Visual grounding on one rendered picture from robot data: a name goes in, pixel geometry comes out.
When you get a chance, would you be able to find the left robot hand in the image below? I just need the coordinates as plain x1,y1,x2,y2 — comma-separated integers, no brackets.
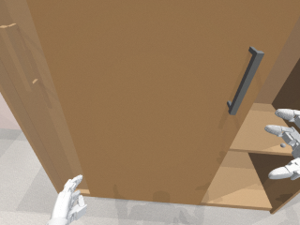
50,174,87,224

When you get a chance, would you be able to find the wardrobe door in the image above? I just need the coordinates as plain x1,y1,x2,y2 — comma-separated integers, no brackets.
0,0,89,189
26,0,300,205

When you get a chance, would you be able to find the handle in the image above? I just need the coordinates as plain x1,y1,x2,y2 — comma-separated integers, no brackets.
227,46,264,115
0,25,36,92

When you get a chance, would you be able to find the right robot hand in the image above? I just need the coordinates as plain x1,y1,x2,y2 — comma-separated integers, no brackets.
264,109,300,180

